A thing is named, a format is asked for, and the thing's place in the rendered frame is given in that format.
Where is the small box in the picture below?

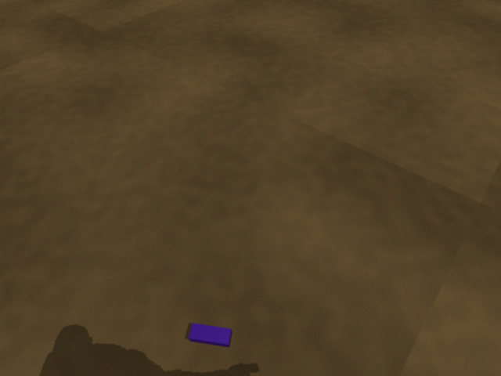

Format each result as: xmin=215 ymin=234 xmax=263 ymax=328
xmin=189 ymin=323 xmax=232 ymax=347

